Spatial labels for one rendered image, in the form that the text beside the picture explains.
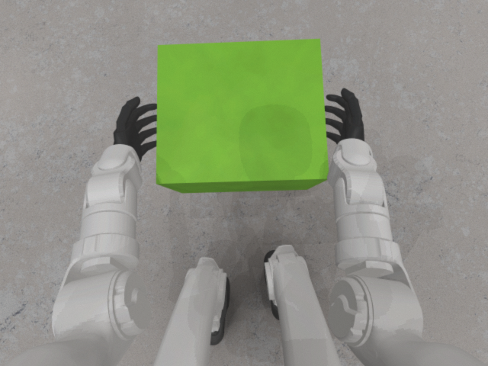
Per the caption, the robot left forearm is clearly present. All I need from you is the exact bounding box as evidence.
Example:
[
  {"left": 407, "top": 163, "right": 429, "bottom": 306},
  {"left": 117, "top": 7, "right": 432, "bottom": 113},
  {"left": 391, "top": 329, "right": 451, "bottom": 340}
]
[{"left": 52, "top": 144, "right": 143, "bottom": 338}]

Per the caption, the robot right upper arm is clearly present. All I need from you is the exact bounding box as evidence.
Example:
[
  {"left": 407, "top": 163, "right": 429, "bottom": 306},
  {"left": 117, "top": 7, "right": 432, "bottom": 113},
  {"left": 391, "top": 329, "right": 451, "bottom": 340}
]
[{"left": 328, "top": 274, "right": 488, "bottom": 366}]

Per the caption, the robot left thigh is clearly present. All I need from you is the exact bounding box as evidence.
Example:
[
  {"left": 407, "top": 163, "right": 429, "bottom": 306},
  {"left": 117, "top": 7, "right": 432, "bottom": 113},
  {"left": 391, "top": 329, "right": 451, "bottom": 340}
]
[{"left": 152, "top": 265, "right": 226, "bottom": 366}]

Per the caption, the robot thigh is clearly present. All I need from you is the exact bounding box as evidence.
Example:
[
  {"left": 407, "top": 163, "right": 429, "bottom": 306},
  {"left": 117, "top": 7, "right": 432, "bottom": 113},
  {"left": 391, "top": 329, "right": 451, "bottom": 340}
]
[
  {"left": 152, "top": 265, "right": 226, "bottom": 366},
  {"left": 264, "top": 253, "right": 342, "bottom": 366}
]

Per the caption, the robot left upper arm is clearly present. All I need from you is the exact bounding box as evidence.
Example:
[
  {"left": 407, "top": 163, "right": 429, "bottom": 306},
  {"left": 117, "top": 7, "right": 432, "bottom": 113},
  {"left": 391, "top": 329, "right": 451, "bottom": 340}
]
[{"left": 5, "top": 269, "right": 152, "bottom": 366}]

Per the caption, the robot right thigh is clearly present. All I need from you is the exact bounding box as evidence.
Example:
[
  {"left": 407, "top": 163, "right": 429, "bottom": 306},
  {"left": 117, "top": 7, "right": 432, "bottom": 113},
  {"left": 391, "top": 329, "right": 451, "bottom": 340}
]
[{"left": 264, "top": 253, "right": 342, "bottom": 366}]

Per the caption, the robot right forearm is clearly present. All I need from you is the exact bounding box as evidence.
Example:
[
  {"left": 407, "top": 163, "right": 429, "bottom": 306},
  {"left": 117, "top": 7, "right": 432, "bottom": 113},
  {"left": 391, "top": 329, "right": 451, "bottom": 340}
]
[{"left": 327, "top": 138, "right": 423, "bottom": 330}]

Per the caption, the right robot hand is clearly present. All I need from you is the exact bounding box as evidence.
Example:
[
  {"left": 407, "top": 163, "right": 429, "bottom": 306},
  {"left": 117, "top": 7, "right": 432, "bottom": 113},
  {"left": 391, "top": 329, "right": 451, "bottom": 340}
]
[{"left": 325, "top": 88, "right": 364, "bottom": 144}]

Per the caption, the left robot hand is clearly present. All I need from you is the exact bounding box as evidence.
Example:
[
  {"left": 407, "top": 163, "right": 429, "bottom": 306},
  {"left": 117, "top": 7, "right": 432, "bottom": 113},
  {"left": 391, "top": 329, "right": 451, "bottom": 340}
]
[{"left": 114, "top": 97, "right": 157, "bottom": 161}]

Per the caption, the carton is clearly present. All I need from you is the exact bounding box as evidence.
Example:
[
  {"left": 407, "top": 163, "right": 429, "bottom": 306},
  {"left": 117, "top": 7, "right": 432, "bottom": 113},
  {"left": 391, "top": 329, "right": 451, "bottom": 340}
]
[{"left": 156, "top": 39, "right": 329, "bottom": 193}]

